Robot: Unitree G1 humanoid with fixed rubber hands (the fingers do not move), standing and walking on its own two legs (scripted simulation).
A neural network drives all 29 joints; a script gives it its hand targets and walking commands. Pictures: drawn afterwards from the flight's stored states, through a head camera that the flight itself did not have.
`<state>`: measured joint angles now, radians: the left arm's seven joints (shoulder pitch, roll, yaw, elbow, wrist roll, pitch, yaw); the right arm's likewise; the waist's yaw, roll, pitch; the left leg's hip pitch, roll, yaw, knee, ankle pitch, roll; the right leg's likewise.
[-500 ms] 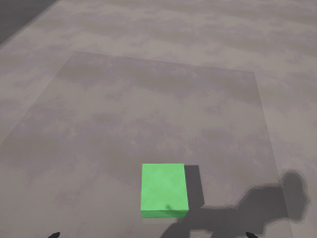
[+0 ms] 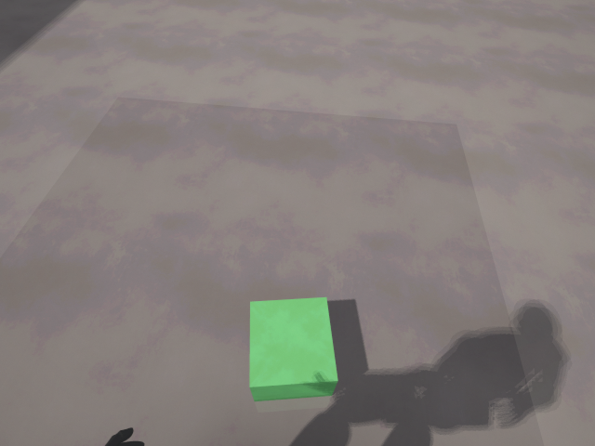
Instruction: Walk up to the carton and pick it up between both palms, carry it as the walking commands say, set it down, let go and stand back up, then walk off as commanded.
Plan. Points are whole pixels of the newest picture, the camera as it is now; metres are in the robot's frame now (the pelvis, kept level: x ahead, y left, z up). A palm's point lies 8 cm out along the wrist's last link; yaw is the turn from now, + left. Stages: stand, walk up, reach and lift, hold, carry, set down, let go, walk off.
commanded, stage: walk up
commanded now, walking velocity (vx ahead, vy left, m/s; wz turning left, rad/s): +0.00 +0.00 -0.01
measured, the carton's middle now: (290, 348) +0.46 +0.01 -0.68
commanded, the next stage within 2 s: stand in 1.26 s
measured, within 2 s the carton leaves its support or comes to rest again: neither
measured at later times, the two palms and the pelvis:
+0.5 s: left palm out of the picture -0.01 +0.23 -0.14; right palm out of the picture +0.01 -0.22 -0.13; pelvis +0.00 +0.00 +0.01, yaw +1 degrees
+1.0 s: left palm out of the picture +0.00 +0.21 -0.14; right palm out of the picture +0.10 -0.24 -0.14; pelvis +0.05 +0.00 +0.00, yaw +2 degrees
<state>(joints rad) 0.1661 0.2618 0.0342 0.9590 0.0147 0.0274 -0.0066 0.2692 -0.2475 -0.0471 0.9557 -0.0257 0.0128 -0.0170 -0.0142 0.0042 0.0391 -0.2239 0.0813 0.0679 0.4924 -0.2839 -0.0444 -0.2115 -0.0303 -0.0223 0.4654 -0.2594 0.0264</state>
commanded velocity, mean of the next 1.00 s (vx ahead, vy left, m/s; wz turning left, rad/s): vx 0.06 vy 0.01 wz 0.03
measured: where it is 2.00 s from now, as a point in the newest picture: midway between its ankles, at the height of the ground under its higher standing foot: outside the picture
